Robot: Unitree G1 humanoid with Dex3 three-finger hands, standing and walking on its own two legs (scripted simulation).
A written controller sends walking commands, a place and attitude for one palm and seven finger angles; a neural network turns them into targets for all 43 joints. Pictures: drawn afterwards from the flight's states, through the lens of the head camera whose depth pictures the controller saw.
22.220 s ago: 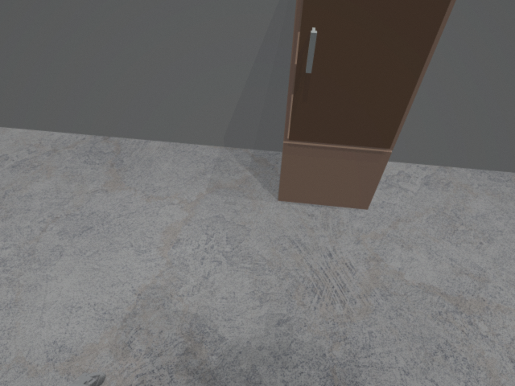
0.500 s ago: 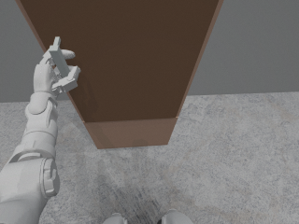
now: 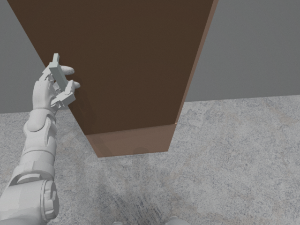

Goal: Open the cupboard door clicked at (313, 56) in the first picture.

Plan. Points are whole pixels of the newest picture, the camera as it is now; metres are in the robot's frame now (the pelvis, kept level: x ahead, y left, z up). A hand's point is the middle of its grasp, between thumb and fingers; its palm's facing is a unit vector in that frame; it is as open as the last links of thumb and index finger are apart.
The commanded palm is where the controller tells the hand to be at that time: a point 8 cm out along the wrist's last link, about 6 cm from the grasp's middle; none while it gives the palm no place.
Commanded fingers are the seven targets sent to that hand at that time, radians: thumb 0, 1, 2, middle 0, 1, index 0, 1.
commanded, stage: pull the door open along its arc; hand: left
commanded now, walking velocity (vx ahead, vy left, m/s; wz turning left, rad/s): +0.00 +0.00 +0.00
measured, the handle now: (63, 78) +0.49 +0.23 +0.09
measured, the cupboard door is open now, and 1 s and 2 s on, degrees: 3 42 44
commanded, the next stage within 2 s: open thumb and fingers to let go in 0.78 s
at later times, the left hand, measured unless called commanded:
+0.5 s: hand (94, 141) +0.30 +0.12 +0.08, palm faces +0.41 -0.91 +0.05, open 5.8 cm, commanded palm +0.25 +0.15 +0.08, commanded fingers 0.00 0.90 0.90 -0.40 -1.35 -0.40 -1.35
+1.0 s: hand (124, 169) +0.24 +0.05 +0.08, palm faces +0.45 -0.89 -0.02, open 5.9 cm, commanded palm +0.19 +0.09 +0.08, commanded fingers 0.00 0.41 0.69 -0.37 -1.30 -0.37 -1.30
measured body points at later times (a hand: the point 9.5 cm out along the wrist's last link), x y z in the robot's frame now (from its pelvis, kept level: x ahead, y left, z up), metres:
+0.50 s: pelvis -0.01 -0.01 +0.01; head +0.03 -0.02 +0.46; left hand +0.28 +0.17 +0.08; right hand +0.19 -0.22 -0.08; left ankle -0.02 +0.09 -0.70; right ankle +0.00 -0.11 -0.70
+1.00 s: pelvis -0.01 -0.05 +0.01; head +0.00 -0.08 +0.46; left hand +0.21 +0.10 +0.09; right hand +0.20 -0.25 -0.08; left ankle -0.02 +0.09 -0.70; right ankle +0.00 -0.11 -0.70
